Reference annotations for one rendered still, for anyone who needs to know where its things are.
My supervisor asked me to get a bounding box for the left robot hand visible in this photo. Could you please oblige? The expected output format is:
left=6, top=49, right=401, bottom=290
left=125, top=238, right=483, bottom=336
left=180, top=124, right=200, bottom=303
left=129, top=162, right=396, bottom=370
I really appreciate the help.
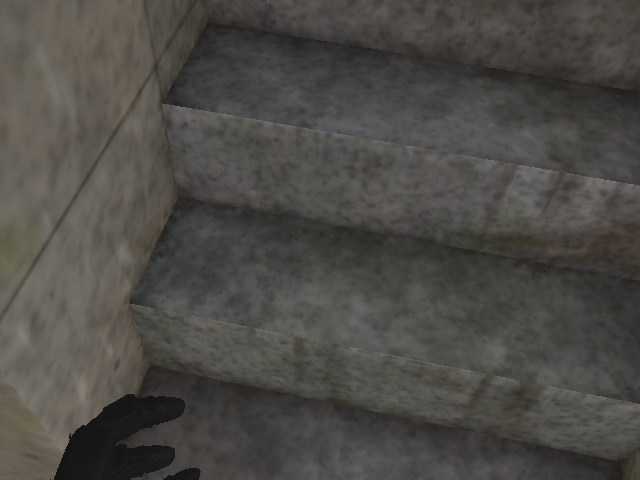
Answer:
left=50, top=394, right=201, bottom=480

